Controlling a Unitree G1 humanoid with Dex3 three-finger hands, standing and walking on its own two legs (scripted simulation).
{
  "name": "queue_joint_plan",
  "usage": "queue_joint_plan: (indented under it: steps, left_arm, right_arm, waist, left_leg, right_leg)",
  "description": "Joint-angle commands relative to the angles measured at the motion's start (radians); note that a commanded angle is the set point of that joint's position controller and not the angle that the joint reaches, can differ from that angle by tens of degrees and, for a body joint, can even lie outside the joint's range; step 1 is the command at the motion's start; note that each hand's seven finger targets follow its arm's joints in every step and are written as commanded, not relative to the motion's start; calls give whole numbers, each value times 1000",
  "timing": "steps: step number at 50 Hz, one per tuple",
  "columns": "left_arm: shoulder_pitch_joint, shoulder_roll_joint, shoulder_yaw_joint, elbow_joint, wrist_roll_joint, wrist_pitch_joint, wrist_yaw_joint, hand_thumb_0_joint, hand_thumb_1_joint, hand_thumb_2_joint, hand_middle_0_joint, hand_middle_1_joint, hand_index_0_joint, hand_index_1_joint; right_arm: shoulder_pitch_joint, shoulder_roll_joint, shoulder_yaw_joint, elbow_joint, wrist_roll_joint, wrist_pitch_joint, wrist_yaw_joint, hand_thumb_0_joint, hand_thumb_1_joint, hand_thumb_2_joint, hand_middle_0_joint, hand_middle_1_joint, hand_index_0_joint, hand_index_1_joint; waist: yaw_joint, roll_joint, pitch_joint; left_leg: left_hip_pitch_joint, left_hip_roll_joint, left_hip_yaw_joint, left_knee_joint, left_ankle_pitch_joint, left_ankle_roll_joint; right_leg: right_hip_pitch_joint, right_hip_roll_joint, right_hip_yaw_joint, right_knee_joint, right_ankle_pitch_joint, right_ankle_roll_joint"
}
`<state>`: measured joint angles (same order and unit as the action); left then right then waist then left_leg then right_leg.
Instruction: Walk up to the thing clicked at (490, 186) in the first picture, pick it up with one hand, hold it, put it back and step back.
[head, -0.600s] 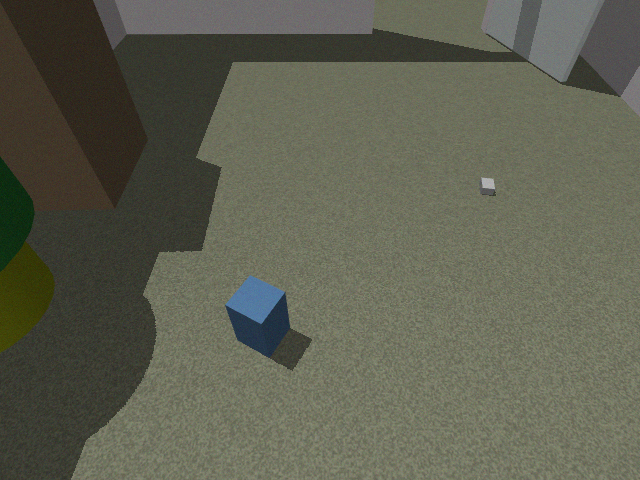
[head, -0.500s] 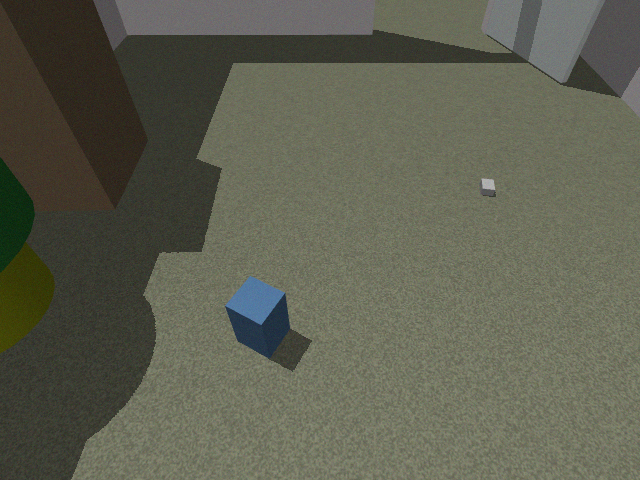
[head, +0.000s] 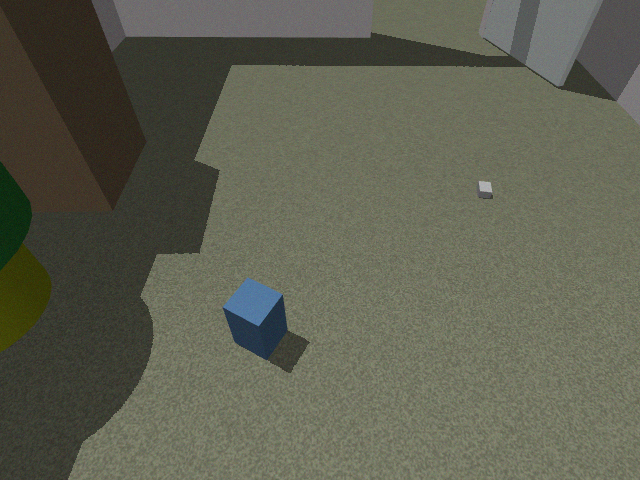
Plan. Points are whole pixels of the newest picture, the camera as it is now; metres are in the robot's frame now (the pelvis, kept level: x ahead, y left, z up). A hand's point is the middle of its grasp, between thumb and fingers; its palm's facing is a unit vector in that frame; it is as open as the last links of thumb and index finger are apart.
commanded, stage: stand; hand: left
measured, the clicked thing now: (484, 189) +1.49 -0.75 -0.76
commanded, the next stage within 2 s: walk up in 0.52 s
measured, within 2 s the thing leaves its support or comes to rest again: neither
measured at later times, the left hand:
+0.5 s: hand out of the picture +0.07 +0.25 -0.15, palm faces -0.02 -0.94 -0.34, open 7.3 cm
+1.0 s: hand (205, 413) +0.25 +0.19 -0.13, palm faces -0.30 -0.84 -0.45, open 7.4 cm
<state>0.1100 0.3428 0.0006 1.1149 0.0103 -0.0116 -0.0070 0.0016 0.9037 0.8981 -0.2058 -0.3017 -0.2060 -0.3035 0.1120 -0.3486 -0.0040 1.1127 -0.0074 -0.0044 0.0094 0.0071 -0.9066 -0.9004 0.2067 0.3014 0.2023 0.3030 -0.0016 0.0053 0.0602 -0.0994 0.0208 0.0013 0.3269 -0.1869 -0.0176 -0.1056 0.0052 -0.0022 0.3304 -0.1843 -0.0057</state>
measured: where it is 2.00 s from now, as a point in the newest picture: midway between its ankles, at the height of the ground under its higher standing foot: (392, 350)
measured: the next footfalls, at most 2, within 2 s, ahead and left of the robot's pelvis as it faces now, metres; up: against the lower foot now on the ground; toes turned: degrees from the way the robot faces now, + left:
right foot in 0.82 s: +0.12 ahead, -0.21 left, +0.00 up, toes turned -24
left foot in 1.24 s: +0.49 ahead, -0.04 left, +0.00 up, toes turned -36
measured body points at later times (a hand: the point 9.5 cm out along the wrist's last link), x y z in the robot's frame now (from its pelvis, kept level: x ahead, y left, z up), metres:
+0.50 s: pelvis +0.00 +0.00 +0.00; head +0.01 +0.00 +0.45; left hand +0.08 +0.30 -0.13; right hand +0.08 -0.30 -0.13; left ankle +0.00 +0.13 -0.75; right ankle +0.00 -0.11 -0.75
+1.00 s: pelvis +0.12 -0.07 -0.02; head +0.10 -0.12 +0.42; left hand +0.27 +0.23 -0.10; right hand +0.14 -0.42 -0.14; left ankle +0.18 +0.05 -0.69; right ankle +0.08 -0.20 -0.75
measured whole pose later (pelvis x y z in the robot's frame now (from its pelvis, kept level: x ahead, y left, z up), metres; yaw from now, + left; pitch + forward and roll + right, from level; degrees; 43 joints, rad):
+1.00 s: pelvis +0.12 -0.07 -0.02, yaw -25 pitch -3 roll -1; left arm 0.33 0.37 0.08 0.92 0.00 -0.03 -0.06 0.00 0.90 0.90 -0.20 -0.30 -0.21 -0.30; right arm 0.08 -0.48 -0.08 0.88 -0.02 -0.02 0.12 0.01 -0.91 -0.90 0.20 0.30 0.20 0.30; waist 0.05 0.16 0.06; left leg -0.46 0.06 -0.01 1.07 -0.40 0.00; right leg -0.25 0.00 0.01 0.60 -0.30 0.00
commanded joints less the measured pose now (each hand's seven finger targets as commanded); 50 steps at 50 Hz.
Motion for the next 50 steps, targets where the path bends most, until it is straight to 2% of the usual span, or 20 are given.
queue_joint_plan:
  steps: [1, 25, 26, 27, 28, 29, 30, 31, 33, 36, 38, 39, 40, 41, 42, 43, 44, 47, 48, 50]
  left_arm:
    - [-41, 211, 41, -61, 0, -23, 17, 0, 900, 900, -200, -300, -200, -300]
    - [-30, 216, 41, -57, -2, -21, 15, 0, 900, 900, -200, -300, -200, -300]
    - [27, 336, 125, -172, 25, -11, -38, 0, 900, 900, -200, -300, -200, -300]
    - [-62, 314, 119, -199, 23, -7, -57, 0, 900, 900, -200, -300, -200, -300]
    - [-206, 257, 119, -252, 23, -8, -68, 0, 900, 900, -200, -300, -200, -300]
    - [-234, 226, 116, -283, 27, -10, -71, 0, 900, 900, -200, -300, -200, -300]
    - [-167, 252, 118, -272, 32, -14, -73, 0, 900, 900, -200, -300, -200, -300]
    - [-98, 275, 121, -248, 29, -12, -76, 0, 900, 900, -200, -300, -200, -300]
    - [35, 270, 133, -230, 10, 4, -104, 0, 900, 900, -200, -300, -200, -300]
    - [36, 262, 142, -234, 8, 1, -126, 0, 900, 900, -200, -300, -200, -300]
    - [87, 267, 152, -225, 9, -6, -123, 0, 900, 900, -200, -300, -200, -300]
    - [162, 273, 159, -209, 7, -10, -116, 0, 900, 900, -200, -300, -200, -300]
    - [254, 307, 173, -183, 8, -20, -105, 0, 900, 900, -200, -300, -200, -300]
    - [393, 376, 198, -152, 8, -32, -82, 0, 900, 900, -200, -300, -200, -300]
    - [430, 435, 209, -183, 10, -35, -61, 0, 900, 900, -200, -300, -200, -300]
    - [338, 461, 197, -219, -3, -40, -54, 0, 900, 900, -200, -300, -200, -300]
    - [241, 450, 190, -257, -9, -40, -41, 0, 900, 900, -200, -300, -200, -300]
    - [124, 387, 167, -290, -16, -53, -13, 0, 900, 900, -200, -300, -200, -300]
    - [104, 375, 162, -298, -19, -58, -14, 0, 900, 900, -200, -300, -200, -300]
    - [109, 367, 162, -318, -19, -74, -16, 0, 900, 900, -200, -300, -200, -300]
  right_arm:
    - [-40, -204, -37, -66, -2, -26, -18, 0, -900, -900, 200, 300, 200, 300]
    - [-32, -207, -34, -59, -2, -28, -18, 0, -900, -900, 200, 300, 200, 300]
    - [-32, -367, -145, -174, -45, -61, 18, 0, -900, -900, 200, 300, 200, 300]
    - [51, -362, -152, -148, -49, -67, 25, 0, -900, -900, 200, 300, 200, 300]
    - [148, -370, -164, -150, -39, -70, 27, 0, -900, -900, 200, 300, 200, 300]
    - [146, -382, -171, -171, -38, -72, 26, 0, -900, -900, 200, 300, 200, 300]
    - [75, -376, -175, -212, -38, -80, 24, 0, -900, -900, 200, 300, 200, 300]
    - [20, -351, -168, -245, -40, -86, 24, 0, -900, -900, 200, 300, 200, 300]
    - [-106, -352, -169, -286, -48, -90, 35, 0, -900, -900, 200, 300, 200, 300]
    - [-121, -341, -168, -302, -48, -85, 53, 0, -900, -900, 200, 300, 200, 300]
    - [-132, -345, -171, -305, -47, -78, 59, 0, -900, -900, 200, 300, 200, 300]
    - [-147, -344, -171, -312, -49, -70, 60, 0, -900, -900, 200, 300, 200, 300]
    - [-156, -309, -158, -324, -52, -61, 63, 0, -900, -900, 200, 300, 200, 300]
    - [-167, -239, -129, -351, -49, -56, 69, 0, -900, -900, 200, 300, 200, 300]
    - [-210, -187, -98, -403, -32, -55, 84, 0, -900, -900, 200, 300, 200, 300]
    - [-242, -242, -104, -429, -27, -61, 90, 0, -900, -900, 200, 300, 200, 300]
    - [-232, -292, -108, -413, -13, -70, 94, 0, -900, -900, 200, 300, 200, 300]
    - [-99, -305, -105, -359, -5, -69, 94, 0, -900, -900, 200, 300, 200, 300]
    - [-59, -307, -109, -347, -11, -60, 99, 0, -900, -900, 200, 300, 200, 300]
    - [-38, -306, -118, -361, -20, -43, 109, 0, -900, -900, 200, 300, 200, 300]
  waist:
    - [4, -2, -89]
    - [6, -7, -80]
    - [-29, 57, -97]
    - [-91, 66, -48]
    - [-174, 177, -38]
    - [-174, 233, -27]
    - [-116, 141, -42]
    - [-62, 58, -69]
    - [29, 136, -63]
    - [14, 136, -8]
    - [37, 100, -7]
    - [76, 57, -35]
    - [115, -70, -47]
    - [193, -324, -63]
    - [210, -426, 16]
    - [151, -312, 2]
    - [104, -168, 0]
    - [8, -170, 7]
    - [-9, -182, 18]
    - [-15, -164, 27]
  left_leg:
    - [8, 112, -82, -37, 128, 44]
    - [11, 112, -87, -49, 123, 41]
    - [200, 105, -16, 120, -336, 95]
    - [328, 144, -73, 73, -495, 137]
    - [382, 278, -209, -51, -582, 190]
    - [315, 451, -341, -198, -545, 259]
    - [257, 507, -343, -206, -457, 273]
    - [180, 482, -287, -215, -451, 248]
    - [87, 420, -119, -198, -422, 216]
    - [-41, 278, 140, -90, -351, 154]
    - [-143, 260, 190, -7, -405, 148]
    - [-196, 240, 215, 99, -459, 138]
    - [-282, 165, 264, 322, -439, 121]
    - [-477, 66, 280, 712, -418, 77]
    - [-758, -42, 151, 932, -476, 27]
    - [-757, -5, -59, 932, -436, 16]
    - [-754, 53, -121, 915, -356, 17]
    - [-573, 98, -93, 765, -206, 23]
    - [-508, 95, -71, 738, -150, 18]
    - [-479, 86, -49, 665, -87, 1]
  right_leg:
    - [13, -133, 94, -53, 155, -21]
    - [11, -134, 94, -56, 137, -21]
    - [-289, -113, 251, 8, -270, -83]
    - [-566, -107, 229, 24, -392, -59]
    - [-714, -59, 116, 226, -347, -46]
    - [-756, -58, 40, 504, -299, -22]
    - [-702, -130, 69, 581, -285, -24]
    - [-614, -155, 80, 634, -257, -19]
    - [-487, -200, 50, 576, -218, -1]
    - [-305, -157, -69, 436, -118, 22]
    - [-169, -122, -148, 412, -89, 18]
    - [-71, -104, -160, 372, -72, 5]
    - [33, -66, -135, 309, -88, -14]
    - [157, -87, 80, 189, -329, -90]
    - [144, -253, 574, -63, -681, -178]
    - [97, -406, 955, -264, -779, -273]
    - [117, -403, 899, -251, -759, -286]
    - [-36, -284, 570, -167, -482, -180]
    - [-117, -239, 482, -171, -438, -162]
    - [-162, -191, 402, -167, -401, -161]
